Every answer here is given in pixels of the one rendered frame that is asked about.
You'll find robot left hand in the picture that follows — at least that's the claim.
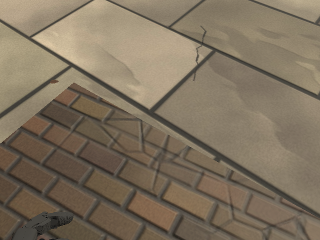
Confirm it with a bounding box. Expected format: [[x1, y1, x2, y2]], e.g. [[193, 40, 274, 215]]
[[11, 211, 74, 240]]

